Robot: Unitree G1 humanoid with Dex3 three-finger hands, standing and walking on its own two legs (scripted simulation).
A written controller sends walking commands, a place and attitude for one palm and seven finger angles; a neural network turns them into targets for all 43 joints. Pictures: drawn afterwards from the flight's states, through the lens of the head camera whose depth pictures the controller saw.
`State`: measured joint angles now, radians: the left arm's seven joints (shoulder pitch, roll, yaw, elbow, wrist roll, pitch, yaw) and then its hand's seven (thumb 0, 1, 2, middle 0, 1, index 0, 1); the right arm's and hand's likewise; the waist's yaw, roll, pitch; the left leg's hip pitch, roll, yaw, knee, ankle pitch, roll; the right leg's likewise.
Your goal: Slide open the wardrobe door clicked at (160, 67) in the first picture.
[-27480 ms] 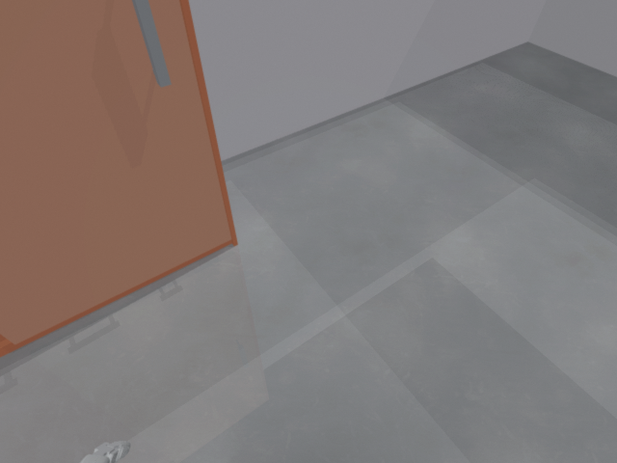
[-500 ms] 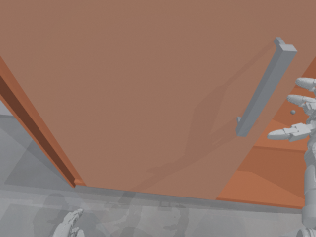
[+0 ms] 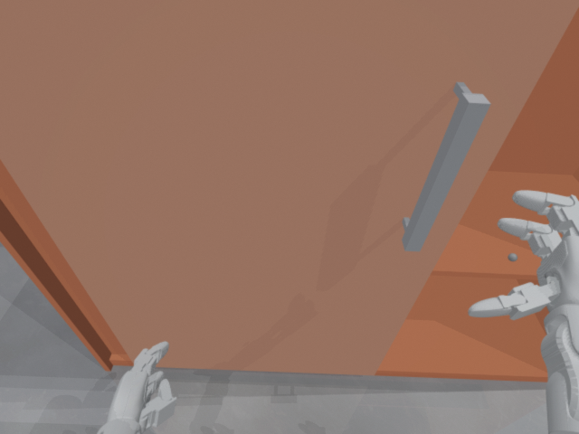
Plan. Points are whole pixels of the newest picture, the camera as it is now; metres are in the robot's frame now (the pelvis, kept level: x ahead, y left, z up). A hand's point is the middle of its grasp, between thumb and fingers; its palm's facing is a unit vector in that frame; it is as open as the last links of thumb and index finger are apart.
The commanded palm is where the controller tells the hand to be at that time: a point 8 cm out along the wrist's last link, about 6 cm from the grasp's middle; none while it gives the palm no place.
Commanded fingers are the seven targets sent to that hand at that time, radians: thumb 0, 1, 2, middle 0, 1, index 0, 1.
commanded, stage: slip the hand off the handle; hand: right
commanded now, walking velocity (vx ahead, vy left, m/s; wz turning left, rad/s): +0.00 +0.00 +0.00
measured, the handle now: (433, 176) +0.45 -0.21 +0.15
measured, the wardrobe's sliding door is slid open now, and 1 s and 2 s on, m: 0.68 0.68 0.68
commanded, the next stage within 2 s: draw the hand back to the body in 0.12 s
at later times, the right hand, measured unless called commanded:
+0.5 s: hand (534, 293) +0.23 -0.25 +0.17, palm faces +0.05 +0.99 -0.09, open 14.7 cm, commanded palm +0.19 -0.30 +0.17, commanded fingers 0.00 0.55 -0.20 0.25 1.15 0.25 1.15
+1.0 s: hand (565, 323) +0.20 -0.27 +0.16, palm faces +0.44 +0.85 -0.29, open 13.2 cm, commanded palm +0.16 -0.31 +0.18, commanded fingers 0.00 -0.14 -0.53 0.23 0.75 0.23 0.75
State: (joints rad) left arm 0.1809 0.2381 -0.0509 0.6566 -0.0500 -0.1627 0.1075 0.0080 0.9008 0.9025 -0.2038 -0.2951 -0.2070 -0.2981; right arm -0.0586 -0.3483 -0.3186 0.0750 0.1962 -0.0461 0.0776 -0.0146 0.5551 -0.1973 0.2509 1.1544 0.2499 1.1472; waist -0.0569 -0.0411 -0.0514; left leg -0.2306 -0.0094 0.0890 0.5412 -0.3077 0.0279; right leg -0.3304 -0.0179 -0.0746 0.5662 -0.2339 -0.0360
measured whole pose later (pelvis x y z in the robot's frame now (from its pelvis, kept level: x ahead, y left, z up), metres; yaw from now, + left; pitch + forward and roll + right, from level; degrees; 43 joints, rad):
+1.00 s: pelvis +0.00 -0.01 +0.01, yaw +0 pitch -5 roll +1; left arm 0.20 0.23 -0.05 0.67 -0.01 -0.20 0.08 0.01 0.90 0.90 -0.20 -0.30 -0.21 -0.30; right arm 0.35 -0.34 -0.31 -0.30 0.11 -0.08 -0.08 -0.01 0.20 -0.37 0.24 0.95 0.24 0.94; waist -0.08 -0.05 0.02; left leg -0.08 -0.01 0.08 0.42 -0.25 0.01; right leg -0.19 -0.01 -0.08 0.47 -0.19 -0.05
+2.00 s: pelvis +0.02 +0.00 +0.01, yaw +1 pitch -5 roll +1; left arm 0.19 0.24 -0.03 0.64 0.00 -0.08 0.07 0.01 0.90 0.90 -0.20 -0.30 -0.21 -0.30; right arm 0.45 -0.36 -0.34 -0.38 0.09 -0.09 -0.08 0.01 -0.89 -0.90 0.21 0.31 0.21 0.30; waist -0.08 -0.06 0.01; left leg -0.01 -0.04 0.07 0.31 -0.22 0.03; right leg -0.14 -0.03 -0.09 0.41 -0.19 -0.03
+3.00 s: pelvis -0.12 -0.08 +0.00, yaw +1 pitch +0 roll +7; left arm 0.20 0.17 0.02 0.62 0.01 -0.13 0.04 0.01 0.90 0.90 -0.21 -0.30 -0.21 -0.30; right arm 0.45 -0.45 -0.46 -0.53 0.05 -0.27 -0.13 0.01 -0.89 -0.90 0.21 0.31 0.21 0.30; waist -0.02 -0.02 0.02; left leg -0.33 -0.11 0.03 0.95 -0.51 0.01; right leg -0.44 -0.04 -0.10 0.39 0.01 -0.12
